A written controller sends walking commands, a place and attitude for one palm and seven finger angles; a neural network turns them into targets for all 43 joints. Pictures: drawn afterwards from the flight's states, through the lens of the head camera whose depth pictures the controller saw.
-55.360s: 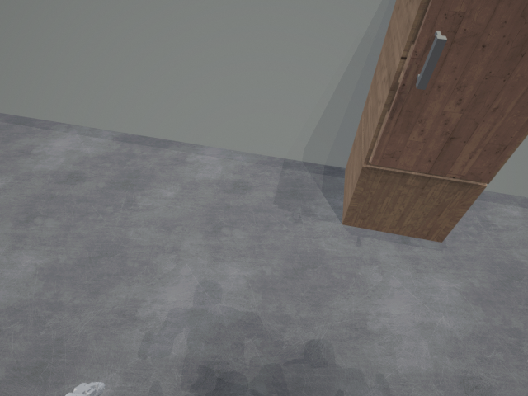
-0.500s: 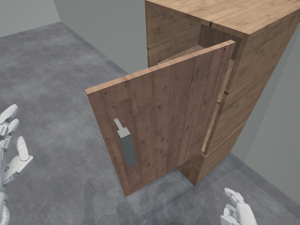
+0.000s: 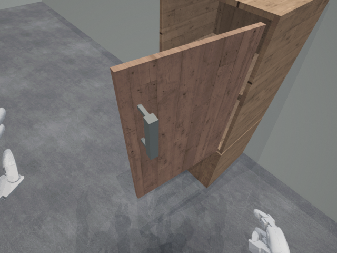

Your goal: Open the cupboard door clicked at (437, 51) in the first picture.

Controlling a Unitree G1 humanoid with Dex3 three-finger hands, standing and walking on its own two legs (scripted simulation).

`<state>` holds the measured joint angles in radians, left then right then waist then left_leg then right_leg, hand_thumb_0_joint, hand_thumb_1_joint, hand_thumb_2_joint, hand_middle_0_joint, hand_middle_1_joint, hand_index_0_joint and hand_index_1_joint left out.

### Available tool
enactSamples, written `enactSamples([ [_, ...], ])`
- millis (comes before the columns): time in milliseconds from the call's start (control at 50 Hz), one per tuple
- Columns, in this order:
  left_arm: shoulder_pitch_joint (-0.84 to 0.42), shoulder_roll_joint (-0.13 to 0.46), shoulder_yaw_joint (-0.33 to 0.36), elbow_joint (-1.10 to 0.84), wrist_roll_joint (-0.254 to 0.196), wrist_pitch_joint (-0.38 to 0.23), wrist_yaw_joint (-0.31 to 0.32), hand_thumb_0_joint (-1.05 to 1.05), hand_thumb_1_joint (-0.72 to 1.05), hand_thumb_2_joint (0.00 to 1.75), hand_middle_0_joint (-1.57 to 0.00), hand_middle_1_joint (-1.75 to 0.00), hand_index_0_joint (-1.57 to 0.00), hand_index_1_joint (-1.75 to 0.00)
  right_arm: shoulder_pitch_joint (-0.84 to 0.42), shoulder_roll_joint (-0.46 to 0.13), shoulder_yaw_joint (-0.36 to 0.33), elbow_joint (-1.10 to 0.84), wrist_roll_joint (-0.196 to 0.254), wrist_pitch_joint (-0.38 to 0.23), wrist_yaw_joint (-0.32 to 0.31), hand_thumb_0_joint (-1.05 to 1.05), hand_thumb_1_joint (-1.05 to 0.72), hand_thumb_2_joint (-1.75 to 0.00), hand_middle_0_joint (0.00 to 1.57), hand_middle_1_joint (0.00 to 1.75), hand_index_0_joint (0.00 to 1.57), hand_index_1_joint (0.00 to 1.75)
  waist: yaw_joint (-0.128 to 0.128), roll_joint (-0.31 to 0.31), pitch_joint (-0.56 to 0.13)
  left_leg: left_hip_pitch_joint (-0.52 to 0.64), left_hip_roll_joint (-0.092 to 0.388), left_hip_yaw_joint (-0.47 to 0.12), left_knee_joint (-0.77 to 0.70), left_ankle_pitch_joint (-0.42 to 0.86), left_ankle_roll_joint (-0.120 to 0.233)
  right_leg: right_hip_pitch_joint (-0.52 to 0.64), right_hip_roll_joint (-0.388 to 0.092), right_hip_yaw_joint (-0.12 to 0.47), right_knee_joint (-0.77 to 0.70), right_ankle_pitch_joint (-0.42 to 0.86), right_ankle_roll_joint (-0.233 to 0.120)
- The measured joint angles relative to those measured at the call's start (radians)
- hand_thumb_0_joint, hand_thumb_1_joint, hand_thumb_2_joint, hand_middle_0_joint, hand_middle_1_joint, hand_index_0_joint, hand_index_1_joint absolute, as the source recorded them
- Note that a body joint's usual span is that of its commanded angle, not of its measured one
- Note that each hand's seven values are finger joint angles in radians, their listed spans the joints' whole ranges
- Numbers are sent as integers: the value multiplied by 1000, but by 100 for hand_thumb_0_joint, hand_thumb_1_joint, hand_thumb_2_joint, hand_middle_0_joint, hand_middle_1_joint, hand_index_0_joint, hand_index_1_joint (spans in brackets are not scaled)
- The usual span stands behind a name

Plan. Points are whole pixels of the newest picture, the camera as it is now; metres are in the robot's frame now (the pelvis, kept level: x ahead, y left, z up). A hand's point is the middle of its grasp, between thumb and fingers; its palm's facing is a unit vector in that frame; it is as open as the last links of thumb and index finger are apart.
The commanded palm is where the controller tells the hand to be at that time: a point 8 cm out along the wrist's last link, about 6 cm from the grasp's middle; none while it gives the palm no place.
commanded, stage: step back with the hand held close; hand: left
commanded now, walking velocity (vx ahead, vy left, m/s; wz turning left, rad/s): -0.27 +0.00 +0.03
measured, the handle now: (147, 132) +0.37 +0.08 +0.09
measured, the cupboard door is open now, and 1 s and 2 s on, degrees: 81 81 81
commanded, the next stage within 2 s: stop stepping back and stand still in 0.58 s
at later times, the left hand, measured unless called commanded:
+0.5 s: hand (22, 228) +0.13 +0.22 +0.16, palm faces +0.27 -0.82 -0.51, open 7.4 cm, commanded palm +0.05 +0.28 +0.19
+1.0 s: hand out of the picture -0.03 +0.24 +0.17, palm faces +0.41 -0.78 -0.47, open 7.4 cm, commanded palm -0.09 +0.28 +0.19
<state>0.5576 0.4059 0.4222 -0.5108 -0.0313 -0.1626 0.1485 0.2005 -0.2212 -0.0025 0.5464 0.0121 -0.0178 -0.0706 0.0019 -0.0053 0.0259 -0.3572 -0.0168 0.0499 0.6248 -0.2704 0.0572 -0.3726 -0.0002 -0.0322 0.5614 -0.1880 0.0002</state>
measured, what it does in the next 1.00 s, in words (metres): walks backwards: right foot, then left foot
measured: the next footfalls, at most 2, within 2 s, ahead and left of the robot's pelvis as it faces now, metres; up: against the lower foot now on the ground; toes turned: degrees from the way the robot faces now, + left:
right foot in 0.36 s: -0.10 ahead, -0.13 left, +0.00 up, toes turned +2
left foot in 0.68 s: -0.08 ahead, +0.08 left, +0.00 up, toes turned +0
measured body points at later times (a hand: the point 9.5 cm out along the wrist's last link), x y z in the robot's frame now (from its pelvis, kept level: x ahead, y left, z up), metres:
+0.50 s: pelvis -0.10 -0.02 +0.00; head -0.04 -0.01 +0.45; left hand +0.11 +0.26 +0.19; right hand +0.11 -0.24 -0.07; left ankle +0.04 +0.08 -0.72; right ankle -0.14 -0.13 -0.73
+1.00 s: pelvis -0.23 -0.03 +0.01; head -0.23 -0.01 +0.46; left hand -0.06 +0.28 +0.20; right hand -0.07 -0.24 -0.07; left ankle -0.13 +0.08 -0.72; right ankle -0.26 -0.12 -0.73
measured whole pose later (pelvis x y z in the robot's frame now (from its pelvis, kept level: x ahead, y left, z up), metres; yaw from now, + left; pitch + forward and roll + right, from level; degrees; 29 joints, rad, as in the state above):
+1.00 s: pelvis -0.23 -0.03 +0.01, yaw +0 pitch +0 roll -1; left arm 0.58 0.44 0.42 -0.51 -0.04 -0.15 0.15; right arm 0.23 -0.16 0.04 0.62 -0.02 -0.10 -0.05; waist 0.00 -0.03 -0.02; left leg -0.41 -0.01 0.00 0.54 -0.25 0.00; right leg -0.15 0.04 -0.04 0.42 -0.32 -0.05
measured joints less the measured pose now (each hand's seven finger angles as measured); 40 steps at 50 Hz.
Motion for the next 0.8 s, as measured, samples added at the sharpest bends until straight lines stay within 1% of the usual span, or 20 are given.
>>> enactSamples([
  [60,-6,-16,-13,-4,6,-9,6,1,88,90,-21,-30,-21,-31,11,-1,4,12,-4,-8,1,2,-90,-89,21,30,21,30,0,1,-5,-32,2,-8,28,-18,1,-14,2,-8,-7,16,1],
  [100,-7,-17,-14,-12,9,-16,11,1,88,90,-22,-30,-21,-31,17,-2,8,19,-7,-15,-1,2,-90,-89,21,30,21,30,-2,-2,-2,-42,3,-11,26,11,6,-23,3,-10,-5,14,3],
  [160,-18,-6,-1,-9,19,-27,12,1,88,90,-22,-30,-21,-31,32,5,8,26,-12,-31,-7,2,-90,-89,21,30,21,30,-10,0,8,-46,1,-24,20,29,17,-33,25,16,83,-59,11],
  [220,-22,11,20,-7,20,-34,12,1,88,90,-22,-30,-21,-31,55,23,6,42,-19,-52,-4,2,-90,-89,21,30,21,30,-12,4,-10,-51,0,-47,-7,52,16,21,51,38,167,-131,8],
  [260,-12,12,36,-11,12,-45,14,1,88,90,-22,-30,-21,-31,56,33,11,56,-25,-68,4,2,-90,-89,21,30,21,30,-3,-1,-31,-64,4,-45,-30,70,12,84,56,45,133,-162,4],
  [320,-13,4,40,-12,-2,-54,14,1,88,90,-21,-30,-21,-31,25,43,19,75,-33,-88,19,2,-90,-89,21,30,21,30,16,-11,-41,-95,11,-24,-68,106,5,171,49,58,27,-175,0],
  [380,-43,2,25,-9,-12,-52,2,1,89,90,-21,-30,-21,-31,-48,46,22,83,-35,-94,32,2,-90,-89,21,30,21,30,32,-15,-7,-123,27,3,-109,159,-5,196,48,69,-72,-191,-4],
  [440,-61,15,-3,-25,-25,-38,-21,1,89,90,-21,-30,-21,-31,-116,41,19,68,-25,-82,41,2,-90,-89,21,30,21,30,21,8,49,-128,52,2,-146,216,-16,167,72,68,-68,-162,-14],
  [480,-29,42,-7,-51,-37,-34,-38,1,89,90,-21,-30,-21,-31,-130,38,18,48,-15,-67,45,2,-90,-89,21,30,21,30,3,22,57,-135,67,-11,-152,241,-25,154,89,58,-57,-145,-21],
  [500,-2,57,-5,-65,-41,-35,-44,1,89,90,-21,-30,-21,-31,-127,37,18,39,-8,-57,45,2,-90,-89,21,30,21,30,-5,25,51,-142,70,-20,-138,222,-30,152,96,53,-56,-140,-25],
  [540,53,83,3,-79,-39,-42,-52,1,88,90,-22,-30,-21,-31,-102,34,13,31,2,-38,40,2,-90,-89,21,30,21,30,-9,12,16,-171,47,-52,10,45,-47,143,93,53,-56,-133,-33],
  [580,86,94,17,-73,-29,-43,-48,1,88,90,-22,-30,-22,-31,-73,27,5,40,-1,-22,31,2,-90,-89,21,30,21,30,1,-15,-25,-185,11,-65,182,-83,-65,133,76,67,-66,-119,-38],
  [600,89,93,24,-63,-23,-39,-42,1,88,90,-22,-30,-22,-31,-62,21,3,44,-3,-13,23,2,-90,-89,21,30,21,30,5,-27,-39,-170,3,-59,218,-111,-72,131,68,73,-76,-108,-38],
  [640,68,79,28,-40,-12,-28,-26,1,88,90,-22,-30,-22,-31,-46,4,1,48,-6,-1,4,2,-90,-89,21,30,21,30,8,-37,-51,-108,0,-45,174,-109,-79,128,56,73,-93,-87,-32],
  [660,48,68,26,-30,-9,-22,-18,1,88,90,-22,-30,-22,-31,-43,-6,-1,49,-6,1,-4,2,-90,-89,21,30,21,30,6,-34,-49,-65,5,-42,105,-71,-80,123,54,67,-95,-79,-26],
  [680,25,57,20,-24,-9,-17,-11,1,88,90,-22,-30,-22,-31,-41,-20,-3,47,-5,0,-12,2,-90,-89,21,30,21,30,2,-23,-43,-18,16,-44,14,19,-78,115,58,55,-89,-74,-21],
  [700,-2,49,13,-21,-9,-15,-7,1,88,90,-22,-30,-22,-31,-41,-32,-10,46,-2,-3,-18,2,-90,-89,20,30,21,30,-1,-11,-34,16,21,-51,-65,30,-56,100,63,42,-75,-73,-15],
  [740,-43,50,9,-10,-13,-17,-3,1,88,90,-22,-30,-22,-31,-59,-17,-22,56,1,-7,-16,2,-91,-89,20,30,20,30,6,-49,3,26,-5,-35,-108,38,-19,69,39,55,-26,-83,1],
  [760,-41,51,11,-9,-17,-15,-5,1,88,90,-22,-30,-21,-31,-61,-8,-22,54,-5,-15,-10,2,-91,-89,20,30,20,30,6,-61,13,26,-9,-27,-121,58,-12,51,39,64,23,-137,5],
  [800,-14,46,7,-24,-20,-6,-9,1,88,90,-21,-30,-21,-31,-50,10,-17,42,-17,-47,3,2,-91,-89,20,30,20,30,-3,-60,18,27,-3,-26,-147,98,-10,29,50,65,128,-225,8],
])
